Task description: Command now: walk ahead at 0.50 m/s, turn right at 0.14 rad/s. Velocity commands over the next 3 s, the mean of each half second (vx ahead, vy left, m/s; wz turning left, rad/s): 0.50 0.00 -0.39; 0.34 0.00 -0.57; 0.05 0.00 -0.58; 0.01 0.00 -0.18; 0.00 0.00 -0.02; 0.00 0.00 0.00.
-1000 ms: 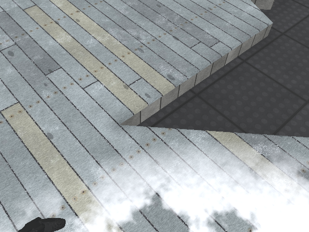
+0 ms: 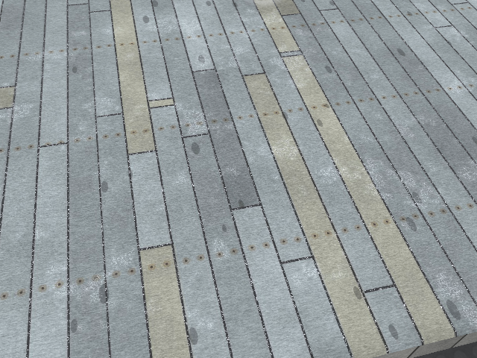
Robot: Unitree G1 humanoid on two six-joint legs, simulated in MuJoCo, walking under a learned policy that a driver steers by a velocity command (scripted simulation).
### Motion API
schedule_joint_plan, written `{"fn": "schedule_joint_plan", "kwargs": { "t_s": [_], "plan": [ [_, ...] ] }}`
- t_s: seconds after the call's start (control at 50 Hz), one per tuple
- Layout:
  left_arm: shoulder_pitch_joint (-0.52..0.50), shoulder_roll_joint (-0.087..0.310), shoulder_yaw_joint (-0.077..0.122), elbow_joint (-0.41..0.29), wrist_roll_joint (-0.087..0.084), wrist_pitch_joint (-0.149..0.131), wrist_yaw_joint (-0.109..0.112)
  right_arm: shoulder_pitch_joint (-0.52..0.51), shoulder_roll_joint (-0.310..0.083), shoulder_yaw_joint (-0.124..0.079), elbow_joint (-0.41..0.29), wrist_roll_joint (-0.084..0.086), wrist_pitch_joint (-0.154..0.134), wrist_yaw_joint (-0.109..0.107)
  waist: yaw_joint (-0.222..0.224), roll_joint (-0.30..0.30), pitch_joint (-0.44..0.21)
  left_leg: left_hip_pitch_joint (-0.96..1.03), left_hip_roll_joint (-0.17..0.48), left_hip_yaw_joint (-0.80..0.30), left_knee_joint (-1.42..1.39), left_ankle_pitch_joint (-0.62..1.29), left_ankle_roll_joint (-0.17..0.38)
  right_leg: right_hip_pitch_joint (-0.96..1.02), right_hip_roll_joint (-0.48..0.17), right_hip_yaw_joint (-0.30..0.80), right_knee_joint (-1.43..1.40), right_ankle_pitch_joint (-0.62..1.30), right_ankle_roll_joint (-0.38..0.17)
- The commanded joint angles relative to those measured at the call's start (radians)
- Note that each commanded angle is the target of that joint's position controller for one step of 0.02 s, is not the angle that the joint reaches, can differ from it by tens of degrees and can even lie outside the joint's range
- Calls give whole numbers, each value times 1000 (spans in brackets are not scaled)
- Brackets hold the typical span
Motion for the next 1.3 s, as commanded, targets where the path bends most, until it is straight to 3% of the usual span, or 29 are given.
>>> {"fn": "schedule_joint_plan", "kwargs": {
  "t_s": [0.02, 0.12, 0.16, 0.2, 0.22, 0.24, 0.26, 0.28, 0.32, 0.4, 0.48, 0.56, 0.64, 0.66, 0.68, 0.7, 0.72, 0.76, 0.82, 0.88, 0.98, 1.08, 1.12, 1.14, 1.16, 1.18, 1.2, 1.22, 1.3],
  "plan": [
    [-98, 48, 4, -77, -12, -12, -16, 14, -171, -46, -23, 2, -20, -5, -29, 103, 33, -49, 276, -61, -112, 226, 118, 66, 27, -17, -104, 108, -22],
    [-151, 55, 6, -125, -9, -15, -50, 39, -183, -54, 24, 8, 3, -12, -31, 97, 49, 163, 349, -22, -14, 423, 89, -19, 69, -24, -179, -71, -89],
    [-77, 84, 21, -120, -4, -12, -52, 12, -208, -61, 17, 8, 16, -23, 17, 134, -23, 186, 336, 15, 115, 776, 58, 115, 131, -86, -176, -164, -124],
    [173, 170, 67, -69, -2, -5, -36, -10, -205, -55, 0, 5, 30, -41, 152, 112, -180, 44, 274, 84, 485, 897, -2, 504, 171, -78, -207, -114, -188],
    [297, 287, 100, -65, 3, 1, -23, 83, -133, -27, -43, -14, 9, -37, 145, -79, -332, -350, 166, 106, 879, 479, -73, 928, -80, 332, -183, -122, -347],
    [312, 238, 86, -65, -18, 2, -22, 85, -83, -4, -36, -23, -20, -18, 137, -178, -450, -608, -3, -38, 1107, -329, -106, 1118, -214, 775, -367, -279, -462],
    [299, 177, 66, -67, -14, 5, -18, -3, -164, -23, -59, 18, -48, 3, 174, -99, -365, -720, 69, -142, 1151, -297, -81, 1080, -188, 701, -416, -402, -404],
    [245, 155, 60, -79, -7, 7, -13, -91, -166, -19, -91, 39, -63, 10, 165, -28, -234, -743, 114, -122, 1103, -224, -65, 939, -153, 571, -430, -385, -365],
    [147, 115, 45, -102, 5, 5, -8, -129, -165, -26, -103, 0, -65, 1, 89, 45, -84, -659, 178, -102, 924, -135, -70, 660, -86, 414, -475, -188, -333],
    [111, 133, 50, -118, 3, 4, 9, -89, -122, -17, -101, -15, -31, -9, 34, 2, -49, -558, 182, -60, 750, -64, -135, 452, -21, 288, -525, -1, -340],
    [163, 164, 62, -95, -14, 13, 32, -249, -76, 4, -135, -13, -30, -11, 92, -17, -30, -466, 129, -39, 436, 214, -165, 369, 57, 202, -512, -69, -276],
    [234, 163, 65, -68, -24, 29, 39, -332, -106, -7, -154, 11, -43, 0, 120, -36, -45, -404, 93, -75, 278, 272, -161, 449, 26, 297, -447, -183, -241],
    [202, 131, 59, -78, -12, 38, 35, -206, -161, -41, -123, 13, -59, -1, 33, -67, -77, -219, 102, -75, 194, 159, -88, 500, 23, 373, -280, -172, -184],
    [198, 81, 42, -90, -9, 34, 32, -106, -189, -51, -111, -1, -65, -9, -20, -24, -170, -27, 186, -140, 198, 119, -40, 444, 76, 326, -105, -182, -150],
    [277, 17, 23, -113, -10, 28, 33, -3, -272, -71, -106, -28, -60, -19, -16, 170, -311, 301, 407, -429, 195, 108, 77, 199, 206, 191, 221, -409, -77],
    [338, 44, 19, -136, -20, 24, 36, 38, -272, -76, -79, -14, -44, -10, 10, 399, -360, 384, 542, -768, 115, 31, 174, -15, 214, 133, 441, -691, -42],
    [301, 134, 42, -118, -21, 31, 39, -18, -189, -55, -102, -4, -38, -10, 1, 259, -247, 283, 516, -685, 108, 70, 152, -65, 159, 160, 532, -640, -21],
    [192, 159, 58, -138, 0, 57, 42, -105, -126, -35, -114, -14, -19, -11, 15, 125, -120, 69, 434, -371, 129, 429, 113, -22, 108, 99, 554, -554, 10],
    [197, 95, 54, -147, -9, 91, 39, -165, -119, -33, -89, -15, -13, -11, 62, 188, -65, -106, 350, -156, 71, 579, 107, 76, 73, 36, 446, -490, 28],
    [144, 58, 43, -177, -4, 103, 37, -179, -163, -49, -64, -10, -2, -25, 59, 178, -84, -86, 374, -80, 36, 636, 140, 72, 60, 16, 307, -389, 43],
    [61, 54, 41, -202, 0, 100, 6, -205, -186, -55, -36, 7, 27, -37, 37, 157, -102, -71, 360, 60, 41, 562, 111, 192, 66, -34, 59, -186, 14],
    [19, 80, 58, -247, 0, 111, -19, -192, -223, -68, -15, 39, 42, -27, 37, 159, -86, 3, 394, 73, 165, 535, 75, 250, 97, -82, -133, -260, -50],
    [130, 127, 85, -221, 6, 109, -9, -175, -196, -63, -3, 46, 42, -26, 94, 102, -136, -57, 313, 141, 397, 543, 5, 467, 154, -96, -316, -95, -112],
    [209, 236, 115, -226, 8, 107, 14, -143, -165, -50, -20, 10, 38, -23, 115, -81, -205, -280, 235, 172, 662, 212, -74, 710, -26, 157, -318, 338, -197],
    [178, 318, 117, -258, 35, 97, 21, -123, -108, -23, -67, -34, 34, -20, 66, -265, -284, -583, 60, 98, 945, -484, -142, 852, -276, 555, -316, 521, -452],
    [180, 222, 94, -255, 26, 83, 14, -167, -172, -38, -45, -14, 38, -13, 123, -117, -343, -579, 96, -79, 1035, -468, -141, 806, -259, 514, -346, 433, -454],
    [125, 191, 81, -252, 17, 73, 13, -191, -187, -42, -54, 10, 46, -12, 96, -77, -254, -603, 118, -82, 1029, -395, -131, 733, -207, 403, -348, 358, -396],
    [84, 168, 77, -247, 1, 73, 18, -189, -172, -41, -40, 4, 53, -21, 71, -11, -200, -607, 139, -77, 962, -324, -130, 669, -139, 331, -357, 240, -329],
    [8, 166, 73, -262, 13, 96, 39, -171, -137, -32, -32, -5, 72, -33, 24, -61, -171, -460, 99, -47, 774, -200, -166, 478, -47, 255, -386, 192, -288]
  ]
}}
Next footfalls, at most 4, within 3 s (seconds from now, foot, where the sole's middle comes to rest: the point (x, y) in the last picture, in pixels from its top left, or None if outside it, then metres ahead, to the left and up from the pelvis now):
0.20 right None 0.30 -0.15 -0.78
0.66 left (230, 314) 0.61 0.00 -0.78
1.14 right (325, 318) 0.59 -0.28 -0.78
1.54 left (259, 274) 0.73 -0.10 -0.78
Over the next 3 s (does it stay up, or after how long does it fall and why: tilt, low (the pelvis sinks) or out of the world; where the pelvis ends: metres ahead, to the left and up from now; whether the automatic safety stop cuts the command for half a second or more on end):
stays up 0.59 -0.13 -0.01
